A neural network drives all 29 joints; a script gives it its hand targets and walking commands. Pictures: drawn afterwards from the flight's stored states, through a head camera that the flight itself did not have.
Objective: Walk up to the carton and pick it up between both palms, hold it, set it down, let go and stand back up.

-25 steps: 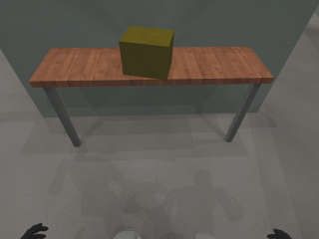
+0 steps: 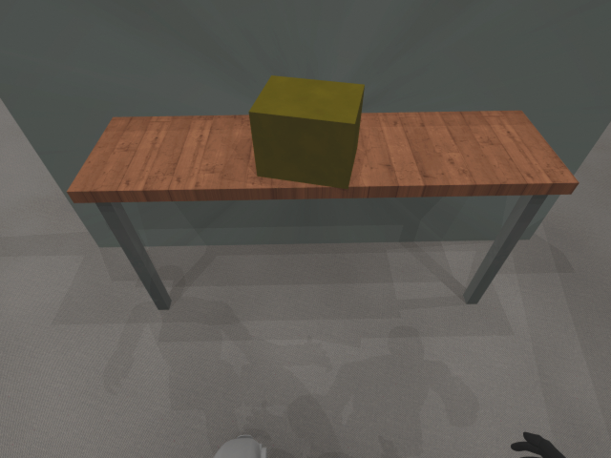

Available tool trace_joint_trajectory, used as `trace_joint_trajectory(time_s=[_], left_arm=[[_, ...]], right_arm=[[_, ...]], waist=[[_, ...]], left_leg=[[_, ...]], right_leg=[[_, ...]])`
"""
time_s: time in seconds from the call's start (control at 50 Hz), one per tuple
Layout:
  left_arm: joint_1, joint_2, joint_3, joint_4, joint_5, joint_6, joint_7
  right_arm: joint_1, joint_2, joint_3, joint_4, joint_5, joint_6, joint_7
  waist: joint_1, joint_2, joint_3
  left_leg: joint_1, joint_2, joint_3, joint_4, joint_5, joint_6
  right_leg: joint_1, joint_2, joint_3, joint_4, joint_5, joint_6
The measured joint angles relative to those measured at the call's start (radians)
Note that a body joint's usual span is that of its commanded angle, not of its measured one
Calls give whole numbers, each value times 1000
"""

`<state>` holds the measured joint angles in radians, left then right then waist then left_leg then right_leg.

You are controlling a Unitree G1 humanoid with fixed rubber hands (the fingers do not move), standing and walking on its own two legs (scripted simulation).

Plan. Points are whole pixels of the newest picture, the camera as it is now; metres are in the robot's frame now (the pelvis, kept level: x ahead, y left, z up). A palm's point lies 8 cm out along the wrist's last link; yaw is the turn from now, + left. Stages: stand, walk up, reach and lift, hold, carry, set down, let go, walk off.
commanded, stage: walk up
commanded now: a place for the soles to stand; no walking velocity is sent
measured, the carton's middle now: (309, 131) +0.83 -0.03 -0.03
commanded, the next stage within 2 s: none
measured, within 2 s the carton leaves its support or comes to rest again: neither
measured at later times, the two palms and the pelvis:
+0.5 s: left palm (28, 450) +0.17 +0.36 -0.06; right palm (506, 394) +0.23 -0.29 -0.09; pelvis +0.12 +0.03 +0.00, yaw +2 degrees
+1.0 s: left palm (56, 342) +0.32 +0.39 -0.07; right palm (463, 337) +0.32 -0.26 -0.09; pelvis +0.21 +0.07 -0.02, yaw +2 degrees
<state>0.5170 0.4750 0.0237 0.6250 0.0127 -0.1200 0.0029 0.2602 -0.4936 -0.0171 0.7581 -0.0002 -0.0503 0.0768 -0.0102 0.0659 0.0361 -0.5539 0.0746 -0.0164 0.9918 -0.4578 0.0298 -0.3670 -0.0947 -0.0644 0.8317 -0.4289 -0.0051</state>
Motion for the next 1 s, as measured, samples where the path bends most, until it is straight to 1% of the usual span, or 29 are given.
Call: trace_joint_trajectory(time_s=[0.04,0.06,0.08,0.12,0.16,0.22,0.32,0.36,0.38,0.42,0.46,0.54,0.6,0.66,0.68,0.7,0.76,0.8,0.86,0.92,0.96,1.0], left_arm=[[-26,0,0,0,0,6,0],[-50,-1,0,1,0,12,0],[-74,-1,0,1,0,21,0],[-124,-1,0,1,0,34,0],[-173,0,0,0,-2,34,0],[-229,0,0,1,-2,34,0],[-253,0,0,1,-2,34,0],[-238,1,0,0,-2,28,0],[-222,0,0,1,-1,18,0],[-170,0,0,2,0,5,0],[-113,0,0,2,0,5,0],[-21,0,0,1,0,5,0],[11,0,0,1,0,5,0],[-1,0,0,1,0,8,0],[-19,-1,0,1,0,12,0],[-41,-1,0,2,0,20,0],[-110,-2,0,1,0,40,0],[-158,-2,0,0,0,40,0],[-210,-2,0,1,0,40,0],[-236,-1,0,1,0,40,0],[-242,-1,0,0,0,40,0],[-234,-1,0,1,1,39,0]], right_arm=[[3,-6,0,3,0,-6,-1],[7,-8,0,6,0,-11,-5],[7,-6,0,11,0,-14,-9],[7,6,0,22,0,-14,-14],[7,8,0,27,0,-14,-21],[7,8,0,27,0,-14,-30],[7,8,0,27,0,-14,-31],[7,9,0,25,0,-14,-31],[7,8,0,19,0,-12,-31],[7,14,0,12,0,-7,-31],[7,14,0,9,0,-2,-31],[7,5,0,-3,0,-2,-27],[7,3,0,-4,0,-2,-21],[8,0,0,-2,0,-8,-20],[8,-2,0,3,0,-15,-22],[8,-2,0,7,0,-19,-25],[8,8,0,18,0,-19,-34],[8,9,0,24,0,-19,-42],[8,9,0,25,0,-20,-51],[8,9,0,25,0,-20,-57],[8,9,0,22,0,-20,-61],[8,9,0,16,0,-17,-62]], waist=[[0,-1,-2],[0,-7,3],[-1,-11,10],[-1,-22,10],[0,-27,10],[0,-36,13],[1,-40,11],[1,-41,4],[1,-36,5],[1,-28,6],[1,-22,6],[1,-6,6],[0,-2,6],[0,-1,0],[0,-5,5],[0,-14,12],[-1,-25,13],[0,-31,16],[0,-45,24],[0,-54,27],[1,-56,26],[1,-57,26]], left_leg=[[20,-3,1,-100,47,-2],[20,-18,3,-91,108,-6],[19,-28,5,-63,114,-10],[31,-41,11,-46,85,-10],[45,-46,12,-49,66,-4],[68,-60,15,-51,48,1],[107,-75,18,-51,6,6],[109,-78,20,-46,-11,1],[108,-73,18,-31,-23,-1],[91,-69,19,48,-36,2],[58,-72,19,124,-37,2],[-8,-34,18,133,-37,2],[-25,-2,17,82,-33,2],[-3,7,17,-58,17,3],[4,-3,19,-73,74,1],[4,-15,26,-50,96,-5],[19,-23,34,-22,67,-7],[33,-24,36,-26,55,-4],[56,-28,43,-28,40,-2],[72,-31,48,-28,24,-3],[73,-31,49,-27,16,-9],[69,-30,49,-9,0,-20]], right_leg=[[1,-15,0,29,-30,-4],[-5,-30,3,77,-58,-13],[-22,-33,2,159,-70,-14],[-75,-19,2,307,-69,-14],[-120,5,3,353,-43,-14],[-160,11,4,334,-37,-14],[-171,10,4,203,-38,-14],[-156,13,5,85,1,-17],[-148,18,3,60,53,-16],[-140,25,3,80,61,-4],[-113,25,3,71,42,-3],[-66,25,2,36,27,-2],[-37,21,2,34,3,-2],[-26,13,2,49,-29,-3],[-28,1,3,79,-47,-8],[-40,-11,10,133,-59,-18],[-117,6,10,331,-57,-20],[-159,21,11,365,-32,-19],[-198,22,12,353,-27,-19],[-207,21,12,297,-27,-19],[-199,22,13,220,2,-20],[-157,24,13,87,51,-23]])
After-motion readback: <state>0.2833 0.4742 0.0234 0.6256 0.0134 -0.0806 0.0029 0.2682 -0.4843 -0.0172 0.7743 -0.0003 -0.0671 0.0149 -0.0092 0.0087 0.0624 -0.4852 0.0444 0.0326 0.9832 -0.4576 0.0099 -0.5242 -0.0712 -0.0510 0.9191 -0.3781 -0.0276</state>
